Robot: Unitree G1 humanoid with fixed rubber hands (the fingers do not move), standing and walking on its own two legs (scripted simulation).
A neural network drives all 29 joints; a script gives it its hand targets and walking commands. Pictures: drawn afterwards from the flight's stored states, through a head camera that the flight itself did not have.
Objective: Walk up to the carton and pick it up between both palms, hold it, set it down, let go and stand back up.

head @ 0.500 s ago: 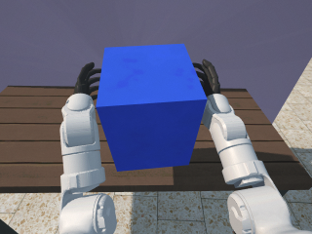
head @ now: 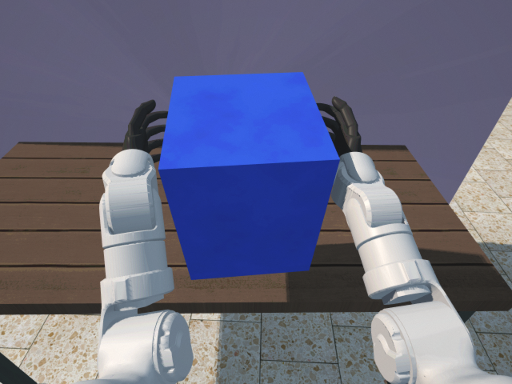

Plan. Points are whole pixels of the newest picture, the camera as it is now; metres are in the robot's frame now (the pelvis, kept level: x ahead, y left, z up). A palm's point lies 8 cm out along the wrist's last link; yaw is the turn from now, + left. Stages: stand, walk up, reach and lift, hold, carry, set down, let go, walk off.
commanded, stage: hold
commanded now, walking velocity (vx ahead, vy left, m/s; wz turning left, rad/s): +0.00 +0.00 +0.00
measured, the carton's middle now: (245, 178) +0.40 +0.01 +0.17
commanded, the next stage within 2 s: none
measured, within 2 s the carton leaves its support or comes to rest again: neither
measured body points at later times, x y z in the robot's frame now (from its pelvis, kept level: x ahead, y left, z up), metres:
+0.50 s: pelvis +0.01 +0.01 +0.00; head -0.04 +0.03 +0.45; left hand +0.39 +0.16 +0.23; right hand +0.39 -0.14 +0.23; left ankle +0.03 +0.12 -0.75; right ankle +0.03 -0.10 -0.75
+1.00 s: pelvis +0.00 +0.00 +0.00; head -0.04 +0.02 +0.45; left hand +0.38 +0.16 +0.24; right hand +0.39 -0.13 +0.23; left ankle +0.03 +0.12 -0.75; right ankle +0.03 -0.10 -0.75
